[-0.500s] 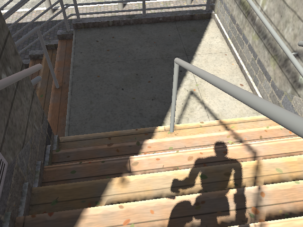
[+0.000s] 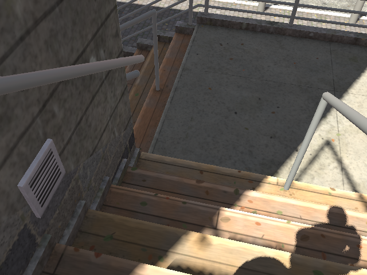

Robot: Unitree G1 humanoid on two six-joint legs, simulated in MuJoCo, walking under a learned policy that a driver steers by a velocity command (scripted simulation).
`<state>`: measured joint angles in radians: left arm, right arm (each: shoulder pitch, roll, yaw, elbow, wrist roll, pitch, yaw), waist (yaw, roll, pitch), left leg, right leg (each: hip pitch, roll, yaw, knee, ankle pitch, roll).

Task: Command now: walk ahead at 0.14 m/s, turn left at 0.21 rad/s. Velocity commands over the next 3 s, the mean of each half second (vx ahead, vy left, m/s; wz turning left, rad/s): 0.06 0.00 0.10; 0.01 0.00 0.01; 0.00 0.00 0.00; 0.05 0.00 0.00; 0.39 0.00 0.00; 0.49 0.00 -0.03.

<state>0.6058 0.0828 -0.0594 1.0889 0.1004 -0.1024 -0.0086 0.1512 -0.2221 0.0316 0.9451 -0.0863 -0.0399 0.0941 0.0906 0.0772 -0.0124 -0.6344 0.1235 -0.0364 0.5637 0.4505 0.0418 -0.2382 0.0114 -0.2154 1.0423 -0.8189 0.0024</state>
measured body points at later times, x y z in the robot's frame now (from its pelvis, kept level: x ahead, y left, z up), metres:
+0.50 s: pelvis +0.14 +0.04 -0.10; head +0.15 +0.03 +0.35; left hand +0.08 +0.25 -0.25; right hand +0.19 -0.20 -0.25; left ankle +0.16 +0.13 -0.82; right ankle +0.14 -0.11 -0.82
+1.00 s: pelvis +0.16 +0.02 -0.08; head +0.17 +0.02 +0.37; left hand +0.17 +0.24 -0.23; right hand +0.19 -0.22 -0.23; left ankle +0.16 +0.13 -0.82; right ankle +0.14 -0.11 -0.82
